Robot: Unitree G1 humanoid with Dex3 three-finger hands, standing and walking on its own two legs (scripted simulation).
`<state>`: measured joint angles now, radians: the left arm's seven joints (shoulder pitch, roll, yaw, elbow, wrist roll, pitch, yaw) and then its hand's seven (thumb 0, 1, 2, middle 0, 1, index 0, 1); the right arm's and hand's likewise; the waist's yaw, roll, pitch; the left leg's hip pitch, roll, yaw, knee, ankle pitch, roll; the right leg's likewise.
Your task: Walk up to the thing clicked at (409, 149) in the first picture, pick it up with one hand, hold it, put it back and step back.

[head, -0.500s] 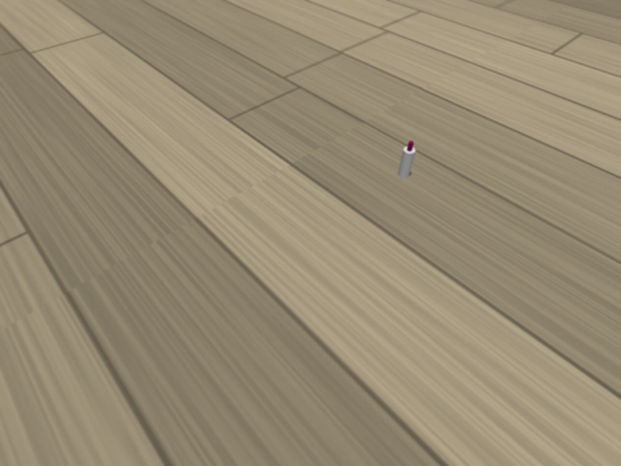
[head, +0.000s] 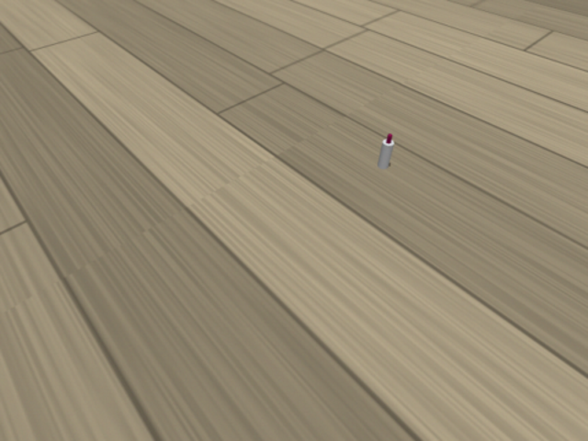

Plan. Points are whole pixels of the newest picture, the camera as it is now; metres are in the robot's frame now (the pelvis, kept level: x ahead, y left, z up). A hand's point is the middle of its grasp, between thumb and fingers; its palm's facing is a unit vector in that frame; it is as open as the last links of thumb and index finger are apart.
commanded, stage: stand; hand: left
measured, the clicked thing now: (386, 150) +1.55 -0.43 -0.68
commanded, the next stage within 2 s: walk up in 0.62 s
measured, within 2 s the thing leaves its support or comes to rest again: neither
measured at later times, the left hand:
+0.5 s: hand out of the picture +0.08 +0.25 -0.16, palm faces -0.02 -0.94 -0.34, open 7.4 cm
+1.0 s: hand (169, 426) +0.18 +0.21 -0.15, palm faces -0.14 -0.89 -0.43, open 7.4 cm
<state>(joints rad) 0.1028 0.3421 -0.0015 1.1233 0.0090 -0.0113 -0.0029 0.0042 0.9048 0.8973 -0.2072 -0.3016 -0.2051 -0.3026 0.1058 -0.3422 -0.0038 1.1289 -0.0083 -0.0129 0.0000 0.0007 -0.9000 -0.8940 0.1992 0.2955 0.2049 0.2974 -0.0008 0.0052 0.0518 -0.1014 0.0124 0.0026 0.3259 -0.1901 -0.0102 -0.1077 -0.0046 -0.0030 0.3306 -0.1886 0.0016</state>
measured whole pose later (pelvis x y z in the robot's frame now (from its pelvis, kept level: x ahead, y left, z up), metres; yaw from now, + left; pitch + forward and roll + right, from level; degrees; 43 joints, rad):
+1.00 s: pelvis +0.07 -0.09 -0.04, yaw -11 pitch -3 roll -1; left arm 0.26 0.45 0.12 0.94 0.03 -0.04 -0.10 0.00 0.91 0.90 -0.20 -0.30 -0.20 -0.30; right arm 0.22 -0.49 -0.10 0.99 -0.04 -0.02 0.03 0.00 -0.90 -0.89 0.20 0.30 0.20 0.30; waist 0.02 0.06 0.04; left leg -0.23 0.14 0.02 0.98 -0.52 0.02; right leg -0.36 -0.05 -0.06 0.72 -0.31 0.00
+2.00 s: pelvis +0.49 -0.24 -0.01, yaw -25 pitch -2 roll -2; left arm 0.30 0.40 0.04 0.86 0.01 -0.09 -0.06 0.00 0.90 0.90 -0.21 -0.30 -0.21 -0.30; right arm 0.27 -0.43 -0.06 0.87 -0.02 -0.05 0.08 0.00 -0.90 -0.89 0.20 0.30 0.20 0.30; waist 0.02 0.06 0.06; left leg -0.52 0.13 0.02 0.77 -0.23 0.00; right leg -0.15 0.02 -0.04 0.48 -0.29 -0.03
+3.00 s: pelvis +0.88 -0.37 -0.03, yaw -23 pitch -3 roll -1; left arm 0.35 0.44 0.04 0.90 0.01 -0.05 -0.03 0.01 0.90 0.90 -0.21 -0.30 -0.21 -0.30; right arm 0.23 -0.42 -0.08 0.86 -0.02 -0.08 0.07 0.00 -0.90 -0.89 0.20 0.30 0.20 0.30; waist 0.02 -0.02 0.09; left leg -0.39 0.05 0.08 0.66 -0.22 0.03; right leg -0.27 -0.07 -0.03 0.93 -0.47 -0.03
